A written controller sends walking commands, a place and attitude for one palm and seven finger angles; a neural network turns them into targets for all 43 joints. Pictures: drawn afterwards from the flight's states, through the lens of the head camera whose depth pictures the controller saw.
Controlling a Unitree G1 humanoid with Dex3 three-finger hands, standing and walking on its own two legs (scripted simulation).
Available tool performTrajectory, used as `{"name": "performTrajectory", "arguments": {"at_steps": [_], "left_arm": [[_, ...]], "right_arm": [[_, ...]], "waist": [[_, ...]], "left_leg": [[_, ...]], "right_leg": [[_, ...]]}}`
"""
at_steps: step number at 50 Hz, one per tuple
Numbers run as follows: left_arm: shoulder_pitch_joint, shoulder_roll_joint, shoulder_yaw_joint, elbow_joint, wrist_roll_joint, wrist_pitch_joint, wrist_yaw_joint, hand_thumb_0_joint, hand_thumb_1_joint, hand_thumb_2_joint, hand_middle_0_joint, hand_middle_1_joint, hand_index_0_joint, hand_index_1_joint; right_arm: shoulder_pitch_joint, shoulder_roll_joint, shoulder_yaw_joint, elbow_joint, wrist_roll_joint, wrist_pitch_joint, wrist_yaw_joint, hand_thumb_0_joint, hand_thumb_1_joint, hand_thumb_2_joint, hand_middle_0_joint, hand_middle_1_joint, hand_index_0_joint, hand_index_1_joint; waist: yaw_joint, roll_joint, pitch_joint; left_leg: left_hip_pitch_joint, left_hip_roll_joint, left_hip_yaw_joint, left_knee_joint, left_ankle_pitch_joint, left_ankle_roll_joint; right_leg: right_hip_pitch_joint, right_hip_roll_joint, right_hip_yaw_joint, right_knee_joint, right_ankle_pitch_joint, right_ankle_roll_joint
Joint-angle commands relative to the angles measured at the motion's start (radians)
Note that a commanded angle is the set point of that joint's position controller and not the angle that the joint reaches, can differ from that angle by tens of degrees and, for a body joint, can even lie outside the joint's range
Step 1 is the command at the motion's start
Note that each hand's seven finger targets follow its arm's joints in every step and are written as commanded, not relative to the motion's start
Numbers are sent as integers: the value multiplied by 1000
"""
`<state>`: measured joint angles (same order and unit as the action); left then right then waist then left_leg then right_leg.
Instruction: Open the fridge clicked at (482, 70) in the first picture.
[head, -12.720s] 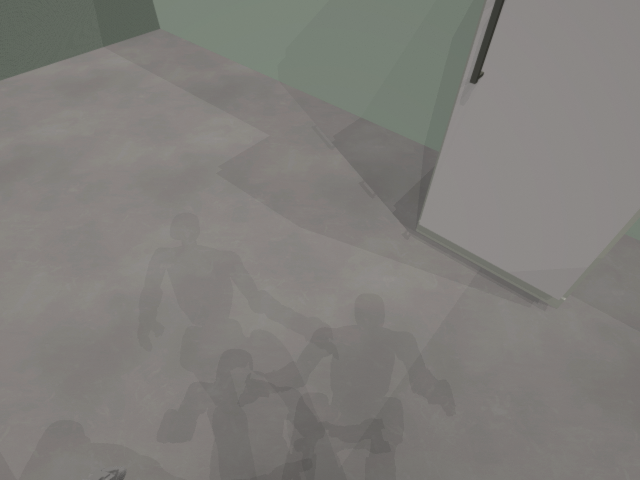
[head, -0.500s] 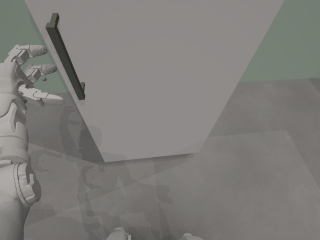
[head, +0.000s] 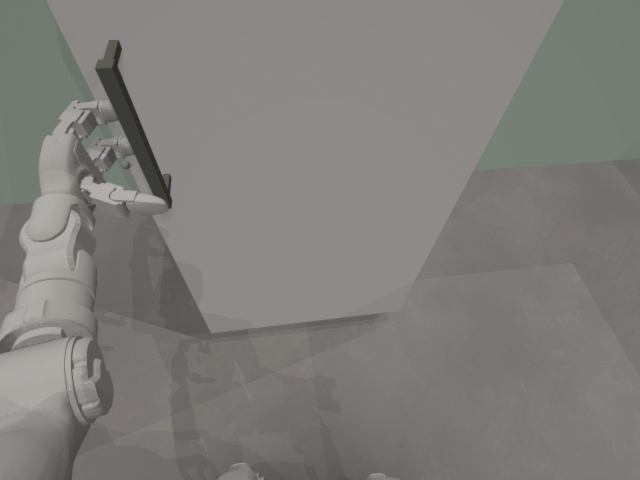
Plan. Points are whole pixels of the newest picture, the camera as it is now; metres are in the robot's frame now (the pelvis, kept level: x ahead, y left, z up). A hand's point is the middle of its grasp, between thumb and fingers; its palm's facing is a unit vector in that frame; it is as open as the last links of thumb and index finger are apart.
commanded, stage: feel for the door with the fingertips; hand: left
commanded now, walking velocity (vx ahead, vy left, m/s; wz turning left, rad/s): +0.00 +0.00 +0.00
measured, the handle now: (143, 137) +0.52 +0.22 +0.12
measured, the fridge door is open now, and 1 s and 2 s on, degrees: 0 0 0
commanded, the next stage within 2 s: slide the fingers in behind the handle in 0.40 s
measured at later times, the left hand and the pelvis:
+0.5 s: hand (120, 155) +0.48 +0.23 +0.13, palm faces +0.11 -0.99 +0.01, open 13.8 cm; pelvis +0.00 -0.01 +0.00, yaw +1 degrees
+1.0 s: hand (134, 161) +0.47 +0.22 +0.12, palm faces +0.10 -0.99 +0.02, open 13.9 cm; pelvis -0.01 +0.00 +0.00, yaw +0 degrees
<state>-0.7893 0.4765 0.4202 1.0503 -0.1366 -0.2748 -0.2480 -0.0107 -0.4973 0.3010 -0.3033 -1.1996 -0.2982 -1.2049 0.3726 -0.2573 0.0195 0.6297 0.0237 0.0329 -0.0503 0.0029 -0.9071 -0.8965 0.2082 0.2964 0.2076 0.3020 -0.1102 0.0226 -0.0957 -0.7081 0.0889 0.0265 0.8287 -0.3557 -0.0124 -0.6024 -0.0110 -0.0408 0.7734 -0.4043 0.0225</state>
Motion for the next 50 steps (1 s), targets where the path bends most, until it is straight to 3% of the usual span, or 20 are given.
{"name": "performTrajectory", "arguments": {"at_steps": [1, 4, 6, 12, 15, 17, 21, 24, 25, 26, 29, 30, 35, 37, 39, 40, 42, 44, 48, 50], "left_arm": [[-465, 295, 25, -231, 1, -73, 19, 0, -500, 300, -300, -1200, -300, -1200], [-475, 303, 29, -203, -5, -77, 12, 0, -500, 300, -300, -1200, -300, -1200], [-479, 290, 16, -188, -4, -75, 6, 0, -500, 300, -300, -1200, -300, -1200], [-518, 272, -8, -161, -10, -71, -9, 0, -500, 300, -300, -1200, -300, -1200], [-513, 309, 26, -157, -10, -78, -8, 0, -500, 300, -300, -1200, -300, -1200], [-512, 328, 33, -134, -6, -75, -10, 0, -500, 300, -300, -1200, -300, -1200], [-561, 337, 19, -122, 5, -74, -11, 0, -500, 300, -300, -1200, -300, -1200], [-598, 339, 10, -91, 7, -70, -10, 0, -500, 300, -300, -1200, -300, -1200], [-625, 351, 9, -105, 13, -73, -10, 0, -500, 300, -300, -1200, -300, -1200], [-624, 338, -3, -83, 18, -69, -10, 0, -500, 300, -300, -1200, -300, -1200], [-607, 309, -16, -77, 10, -70, -13, 0, -500, 300, -300, -1200, -300, -1200], [-599, 329, -3, -65, 10, -69, -13, 0, -500, 300, -300, -1200, -300, -1200], [-554, 326, 10, -115, 4, -77, -18, 0, -500, 300, -300, -1200, -300, -1200], [-534, 311, 0, -99, -3, -68, -20, 0, -500, 300, -300, -1200, -300, -1200], [-528, 322, 18, -122, -8, -72, -13, 0, -500, 300, -300, -1200, -300, -1200], [-547, 319, 12, -160, -8, -80, -9, 0, -500, 300, -300, -1200, -300, -1200], [-518, 295, 9, -184, -10, -86, 3, 0, -500, 300, -300, -1200, -300, -1200], [-500, 306, 29, -176, -13, -86, 14, 0, -500, 300, -300, -1200, -300, -1200], [-506, 302, 20, -183, 4, -78, 29, 0, -500, 300, -300, -1200, -300, -1200], [-501, 322, 40, -207, 4, -86, 35, 0, -500, 300, -300, -1200, -300, -1200]], "right_arm": [[100, -172, -63, -70, -6, -24, -8, 0, -900, -900, 200, 300, 200, 300], [106, -176, -62, -63, -6, -21, -10, 0, -900, -900, 200, 300, 200, 300], [102, -175, -62, -63, -4, -21, -11, 0, -900, -900, 200, 300, 200, 300], [110, -178, -63, -55, -4, -17, -13, 0, -900, -900, 200, 300, 200, 300], [120, -182, -66, -51, -6, -17, -13, 0, -900, -900, 200, 300, 200, 300], [120, -182, -63, -50, -5, -14, -14, 0, -900, -900, 200, 300, 200, 300], [130, -185, -61, -41, -6, -11, -17, 0, -900, -900, 200, 300, 200, 300], [142, -188, -61, -33, -6, -13, -21, 0, -900, -900, 200, 300, 200, 300], [144, -190, -62, -31, -6, -14, -21, 0, -900, -900, 200, 300, 200, 300], [148, -188, -61, -27, -7, -15, -22, 0, -900, -900, 200, 300, 200, 300], [155, -186, -60, -28, -11, -21, -17, 0, -900, -900, 200, 300, 200, 300], [154, -190, -60, -29, -9, -20, -18, 0, -900, -900, 200, 300, 200, 300], [150, -186, -64, -40, -10, -21, -12, 0, -900, -900, 200, 300, 200, 300], [142, -186, -60, -47, -6, -19, -11, 0, -900, -900, 200, 300, 200, 300], [143, -186, -61, -52, -8, -20, -13, 0, -900, -900, 200, 300, 200, 300], [136, -185, -62, -54, -5, -22, -11, 0, -900, -900, 200, 300, 200, 300], [131, -179, -65, -57, -6, -23, -9, 0, -900, -900, 200, 300, 200, 300], [133, -180, -63, -55, -8, -24, -8, 0, -900, -900, 200, 300, 200, 300], [123, -176, -64, -58, -5, -23, -8, 0, -900, -900, 200, 300, 200, 300], [124, -177, -64, -61, -7, -23, -8, 0, -900, -900, 200, 300, 200, 300]], "waist": [[0, 99, -381], [-10, 59, -367], [-11, 83, -367], [-26, 71, -355], [-18, 70, -397], [-21, 56, -370], [-37, 88, -357], [-59, 57, -328], [-59, 95, -355], [-64, 92, -350], [-62, 103, -349], [-57, 74, -355], [-34, 114, -410], [-37, 86, -358], [-27, 72, -360], [-26, 108, -386], [-19, 112, -385], [-16, 70, -369], [-18, 79, -359], [-9, 90, -399]], "left_leg": [[364, -59, -41, -71, 325, 36], [350, -57, -43, -66, 321, 39], [355, -57, -42, -69, 310, 37], [340, -59, -42, -67, 292, 41], [347, -60, -42, -58, 308, 41], [313, -62, -35, -59, 290, 44], [311, -60, -44, -60, 266, 44], [286, -60, -46, -56, 229, 49], [302, -59, -48, -57, 233, 46], [303, -58, -51, -54, 233, 45], [305, -59, -51, -52, 215, 46], [290, -57, -54, -56, 199, 45], [324, -57, -49, -55, 232, 42], [288, -57, -43, -64, 197, 44], [282, -59, -43, -66, 194, 47], [309, -57, -45, -70, 203, 42], [331, -56, -44, -69, 222, 40], [312, -57, -43, -67, 225, 44], [312, -57, -39, -72, 227, 42], [329, -58, -38, -68, 267, 41]], "right_leg": [[44, 57, -4, -74, 355, -29], [50, 58, -4, -77, 361, -29], [34, 56, -3, -78, 349, -28], [26, 55, 2, -86, 344, -25], [40, 55, 5, -80, 359, -24], [53, 54, 10, -85, 361, -21], [16, 54, 7, -85, 324, -23], [-1, 55, 11, -96, 292, -20], [-13, 53, 12, -93, 287, -19], [-25, 53, 9, -92, 279, -20], [-37, 56, 7, -94, 252, -23], [-27, 56, 7, -94, 242, -21], [-8, 58, 3, -85, 265, -25], [-7, 59, 3, -94, 245, -22], [11, 61, 4, -94, 245, -25], [6, 60, 2, -90, 248, -25], [1, 62, -2, -88, 255, -27], [19, 64, -3, -87, 266, -27], [21, 60, 1, -89, 278, -24], [42, 60, 3, -79, 316, -25]]}}
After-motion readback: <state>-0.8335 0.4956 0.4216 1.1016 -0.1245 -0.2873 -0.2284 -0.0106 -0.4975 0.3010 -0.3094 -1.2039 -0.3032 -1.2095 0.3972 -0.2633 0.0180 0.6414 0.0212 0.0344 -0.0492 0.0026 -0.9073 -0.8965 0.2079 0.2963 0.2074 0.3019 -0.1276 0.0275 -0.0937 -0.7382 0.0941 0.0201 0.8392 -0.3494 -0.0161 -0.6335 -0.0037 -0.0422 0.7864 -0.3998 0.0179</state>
